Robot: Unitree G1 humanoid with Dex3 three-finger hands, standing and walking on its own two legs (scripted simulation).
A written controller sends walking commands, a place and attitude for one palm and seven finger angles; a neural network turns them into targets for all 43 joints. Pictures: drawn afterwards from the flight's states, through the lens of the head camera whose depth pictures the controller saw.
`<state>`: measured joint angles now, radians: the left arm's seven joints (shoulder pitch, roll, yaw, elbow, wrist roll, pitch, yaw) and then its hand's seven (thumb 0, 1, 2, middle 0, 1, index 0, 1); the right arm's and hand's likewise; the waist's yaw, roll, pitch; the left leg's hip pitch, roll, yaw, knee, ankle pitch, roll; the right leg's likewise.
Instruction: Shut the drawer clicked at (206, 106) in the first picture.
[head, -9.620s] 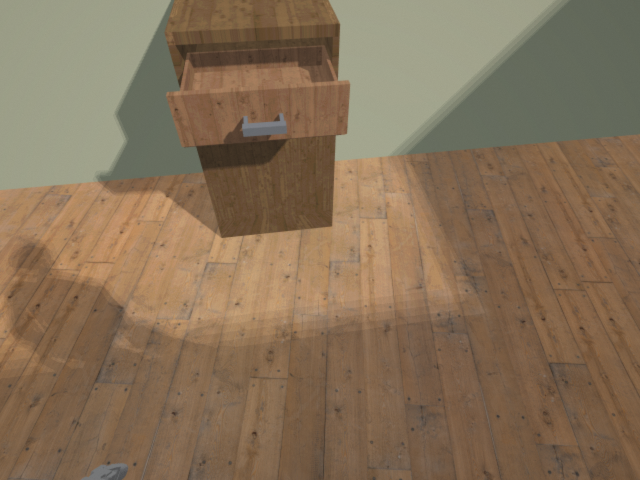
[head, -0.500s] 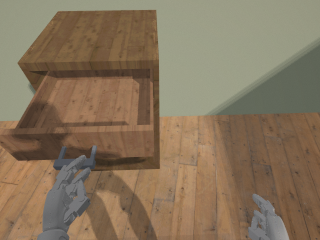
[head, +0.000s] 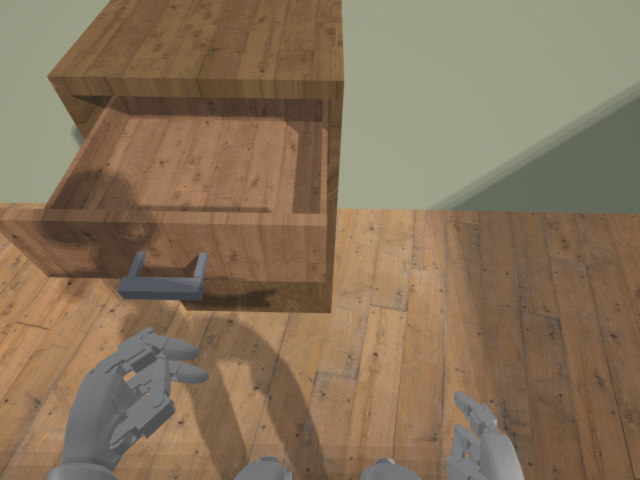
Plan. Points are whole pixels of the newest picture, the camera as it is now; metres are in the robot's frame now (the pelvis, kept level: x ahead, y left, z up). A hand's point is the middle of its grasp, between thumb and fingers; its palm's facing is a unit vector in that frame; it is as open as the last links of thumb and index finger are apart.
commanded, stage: raise the hand and make a fist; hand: left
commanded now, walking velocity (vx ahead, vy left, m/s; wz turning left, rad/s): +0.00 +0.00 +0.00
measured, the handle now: (166, 274) +0.37 +0.24 +0.02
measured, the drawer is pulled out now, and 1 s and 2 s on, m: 0.27 0.27 0.27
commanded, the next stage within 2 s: bring the fist close to the handle in 1.12 s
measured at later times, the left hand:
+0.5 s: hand (152, 404) +0.18 +0.17 +0.10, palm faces +0.06 -1.00 -0.05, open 3.1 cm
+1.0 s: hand (132, 400) +0.18 +0.18 +0.12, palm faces +0.06 -0.99 -0.08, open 3.3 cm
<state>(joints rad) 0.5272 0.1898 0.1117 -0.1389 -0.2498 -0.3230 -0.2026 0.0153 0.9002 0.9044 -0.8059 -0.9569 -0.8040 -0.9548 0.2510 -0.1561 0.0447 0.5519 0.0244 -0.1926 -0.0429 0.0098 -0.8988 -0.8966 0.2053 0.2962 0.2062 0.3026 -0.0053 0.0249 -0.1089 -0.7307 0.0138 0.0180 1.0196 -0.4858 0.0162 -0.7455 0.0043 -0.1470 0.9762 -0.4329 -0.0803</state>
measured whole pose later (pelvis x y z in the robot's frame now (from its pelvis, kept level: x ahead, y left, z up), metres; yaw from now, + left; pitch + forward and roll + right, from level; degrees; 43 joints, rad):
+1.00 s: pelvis +0.03 +0.00 +0.03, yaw +0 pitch +7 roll -1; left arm 0.71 0.21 0.12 -0.34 -0.26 -0.29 -0.19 0.02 0.90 0.90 -1.40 -1.60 -1.39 -1.59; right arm 0.25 -0.23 0.00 0.55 0.05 -0.26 -0.05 0.01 -0.90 -0.90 0.20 0.30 0.20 0.30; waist 0.02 0.04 -0.10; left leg -0.52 0.00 0.01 0.86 -0.46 0.02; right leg -0.53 0.01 -0.14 0.82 -0.41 -0.07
